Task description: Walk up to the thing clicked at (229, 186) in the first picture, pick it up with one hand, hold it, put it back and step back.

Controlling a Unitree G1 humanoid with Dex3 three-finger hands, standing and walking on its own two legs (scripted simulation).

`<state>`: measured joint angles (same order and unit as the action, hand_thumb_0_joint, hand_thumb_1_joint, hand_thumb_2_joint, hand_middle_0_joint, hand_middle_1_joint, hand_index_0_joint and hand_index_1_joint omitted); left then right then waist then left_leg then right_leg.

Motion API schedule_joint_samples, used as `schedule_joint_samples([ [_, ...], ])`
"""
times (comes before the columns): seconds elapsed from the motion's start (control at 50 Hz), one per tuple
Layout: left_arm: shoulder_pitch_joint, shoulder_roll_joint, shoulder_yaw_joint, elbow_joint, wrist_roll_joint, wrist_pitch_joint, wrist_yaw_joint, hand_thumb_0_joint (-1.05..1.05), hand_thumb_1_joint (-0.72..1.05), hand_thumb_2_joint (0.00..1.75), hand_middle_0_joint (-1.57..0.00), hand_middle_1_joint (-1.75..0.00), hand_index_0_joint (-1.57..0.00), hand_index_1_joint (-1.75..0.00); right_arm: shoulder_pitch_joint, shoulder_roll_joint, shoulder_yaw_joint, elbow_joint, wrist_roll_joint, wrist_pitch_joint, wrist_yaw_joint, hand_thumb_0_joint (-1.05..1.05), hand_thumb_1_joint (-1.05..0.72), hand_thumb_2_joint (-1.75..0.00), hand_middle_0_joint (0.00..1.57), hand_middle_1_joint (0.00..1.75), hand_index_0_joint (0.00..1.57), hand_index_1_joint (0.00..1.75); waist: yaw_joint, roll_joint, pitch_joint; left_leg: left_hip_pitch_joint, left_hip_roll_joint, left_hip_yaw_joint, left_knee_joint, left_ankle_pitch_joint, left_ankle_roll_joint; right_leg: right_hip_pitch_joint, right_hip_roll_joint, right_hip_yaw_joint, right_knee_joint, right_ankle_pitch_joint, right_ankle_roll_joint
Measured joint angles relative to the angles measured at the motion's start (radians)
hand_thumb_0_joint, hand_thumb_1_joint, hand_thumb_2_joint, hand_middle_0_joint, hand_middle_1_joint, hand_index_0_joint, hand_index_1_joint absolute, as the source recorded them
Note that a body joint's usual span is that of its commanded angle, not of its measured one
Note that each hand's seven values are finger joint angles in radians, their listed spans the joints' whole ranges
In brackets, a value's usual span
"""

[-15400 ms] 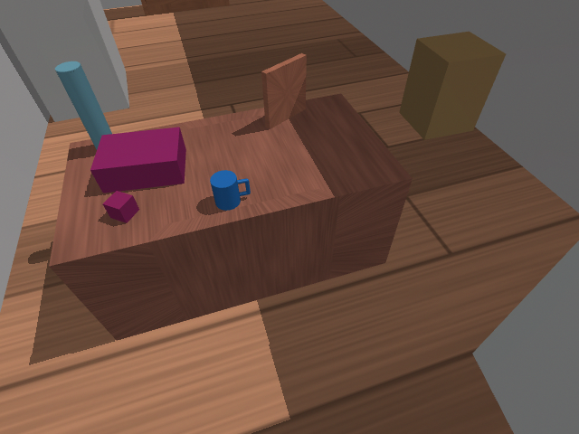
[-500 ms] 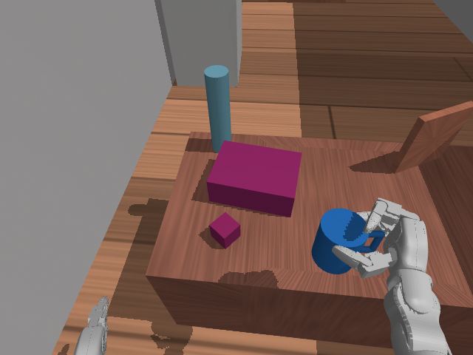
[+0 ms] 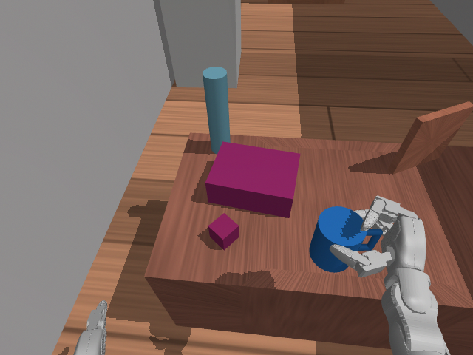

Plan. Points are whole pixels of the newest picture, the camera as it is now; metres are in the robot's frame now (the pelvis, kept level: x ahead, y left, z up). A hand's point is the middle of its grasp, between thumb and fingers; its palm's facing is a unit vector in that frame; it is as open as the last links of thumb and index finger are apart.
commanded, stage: hold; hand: right
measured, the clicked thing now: (345, 240) +0.33 -0.16 +0.01
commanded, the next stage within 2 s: crouch in 0.98 s
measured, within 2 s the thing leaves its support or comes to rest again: neither
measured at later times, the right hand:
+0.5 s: hand (364, 230) +0.32 -0.17 +0.06, palm faces +0.21 +0.98 -0.01, open 7.4 cm
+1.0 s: hand (361, 235) +0.31 -0.17 +0.05, palm faces +0.21 +0.98 -0.01, open 7.4 cm
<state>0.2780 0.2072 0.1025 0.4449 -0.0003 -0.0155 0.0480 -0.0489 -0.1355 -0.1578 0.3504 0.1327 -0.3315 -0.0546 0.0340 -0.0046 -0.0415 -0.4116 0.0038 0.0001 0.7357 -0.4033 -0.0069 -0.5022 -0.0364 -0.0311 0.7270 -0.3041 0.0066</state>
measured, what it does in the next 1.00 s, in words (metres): stands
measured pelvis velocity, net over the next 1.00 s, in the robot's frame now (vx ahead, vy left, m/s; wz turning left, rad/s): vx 0.00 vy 0.00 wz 0.00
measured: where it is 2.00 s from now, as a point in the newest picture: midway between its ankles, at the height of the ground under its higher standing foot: outside the picture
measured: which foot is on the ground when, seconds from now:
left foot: down 0.00-1.00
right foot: down 0.00-1.00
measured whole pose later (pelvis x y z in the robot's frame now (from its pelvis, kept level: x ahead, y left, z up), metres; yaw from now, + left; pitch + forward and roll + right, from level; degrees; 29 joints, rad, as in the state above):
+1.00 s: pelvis +0.00 +0.00 +0.00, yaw +0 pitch +5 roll +0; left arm 0.28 0.21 0.09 0.44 0.00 -0.01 0.05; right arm -0.05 -0.13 -0.16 0.38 0.13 -0.35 -0.06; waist 0.04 -0.01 -0.04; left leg -0.42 0.00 0.00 0.74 -0.40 0.00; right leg -0.51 -0.04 -0.03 0.73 -0.30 0.01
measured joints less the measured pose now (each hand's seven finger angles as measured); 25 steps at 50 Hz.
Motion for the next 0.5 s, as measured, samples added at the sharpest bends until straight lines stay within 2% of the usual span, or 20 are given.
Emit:
schedule_joint_samples([
  [0.26, -0.002, -0.011, -0.013, -0.008, 0.001, -0.004, -0.002, -0.01, -0.54, 0.06, -0.05, -0.05, -0.05, -0.06, -0.019, 0.000, -0.004, 0.045, 0.000, -0.006, 0.003, -0.01, 0.48, -0.92, 0.65, 1.15, 1.29, 1.40, 0.003, 0.001, 0.002, -0.013, 0.003, 0.000, 0.006, 0.000, -0.002, -0.012, 0.003, 0.000, 0.003, 0.003, -0.002],
  [0.5, 0.003, -0.003, -0.006, -0.004, 0.001, 0.003, 0.001, -0.01, -0.55, 0.06, -0.05, -0.05, -0.05, -0.06, -0.012, -0.004, -0.002, 0.014, -0.004, -0.010, -0.004, -0.01, 0.48, -0.93, 0.66, 1.14, 1.29, 1.40, -0.001, -0.002, -0.002, -0.005, 0.001, 0.000, 0.005, -0.001, -0.001, -0.005, 0.001, 0.001, 0.005, -0.001, -0.001],
])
